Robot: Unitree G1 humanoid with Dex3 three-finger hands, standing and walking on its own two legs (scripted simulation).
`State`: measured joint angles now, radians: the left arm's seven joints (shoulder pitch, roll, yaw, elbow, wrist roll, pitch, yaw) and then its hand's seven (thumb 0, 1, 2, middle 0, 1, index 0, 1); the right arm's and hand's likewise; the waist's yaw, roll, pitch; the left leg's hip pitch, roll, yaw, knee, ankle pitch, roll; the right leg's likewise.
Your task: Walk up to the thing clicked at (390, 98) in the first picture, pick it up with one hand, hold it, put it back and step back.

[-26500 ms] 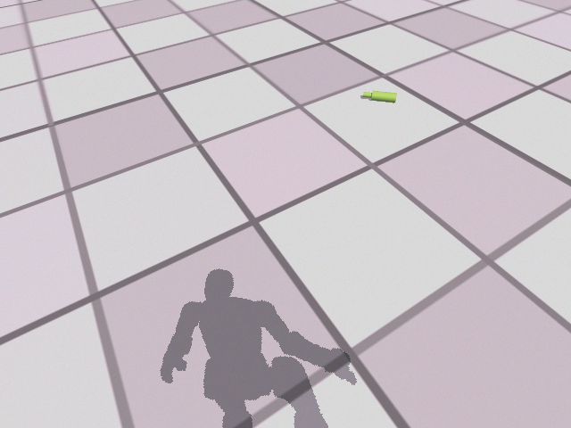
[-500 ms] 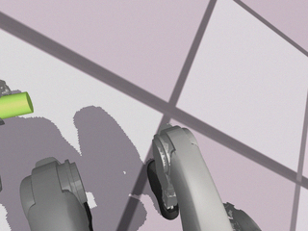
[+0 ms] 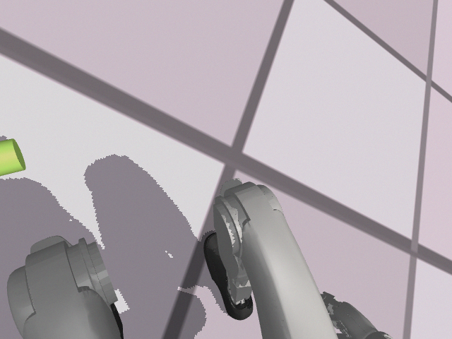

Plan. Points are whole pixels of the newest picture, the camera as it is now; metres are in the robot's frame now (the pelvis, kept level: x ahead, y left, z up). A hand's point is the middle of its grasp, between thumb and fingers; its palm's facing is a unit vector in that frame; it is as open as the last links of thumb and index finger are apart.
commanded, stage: rest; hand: left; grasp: from above
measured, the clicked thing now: out of the picture +0.45 +0.35 -0.26
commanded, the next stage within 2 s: open in 0.58 s
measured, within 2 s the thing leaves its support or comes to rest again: rests again in 0.40 s
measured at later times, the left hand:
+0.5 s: hand out of the picture +0.44 +0.32 -0.23, palm faces -0.46 -0.13 -0.88, open 8.7 cm
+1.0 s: hand out of the picture +0.45 +0.32 -0.24, palm faces -0.45 -0.12 -0.89, open 9.7 cm
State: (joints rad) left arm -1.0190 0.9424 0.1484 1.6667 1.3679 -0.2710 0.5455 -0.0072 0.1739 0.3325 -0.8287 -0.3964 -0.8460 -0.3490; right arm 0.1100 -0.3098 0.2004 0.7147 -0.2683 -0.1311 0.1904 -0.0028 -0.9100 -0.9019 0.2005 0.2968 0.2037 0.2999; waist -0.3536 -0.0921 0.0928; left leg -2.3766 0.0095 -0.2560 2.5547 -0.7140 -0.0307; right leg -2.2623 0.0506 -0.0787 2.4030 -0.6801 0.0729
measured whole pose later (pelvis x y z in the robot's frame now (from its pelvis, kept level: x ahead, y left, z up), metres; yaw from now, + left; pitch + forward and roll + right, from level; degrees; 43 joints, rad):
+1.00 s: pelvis -0.01 +0.01 +0.00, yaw -2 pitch +27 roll -15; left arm -1.06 1.02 0.10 1.76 1.35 -0.27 0.61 -0.01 0.08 0.54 -0.69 -0.49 -0.68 -0.50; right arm 0.09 -0.34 0.29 0.68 -0.29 -0.21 0.24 0.00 -0.90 -0.90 0.20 0.30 0.20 0.30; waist -0.38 -0.13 0.14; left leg -2.37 0.01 -0.29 2.58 -0.71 -0.02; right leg -2.23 0.06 -0.11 2.39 -0.66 0.08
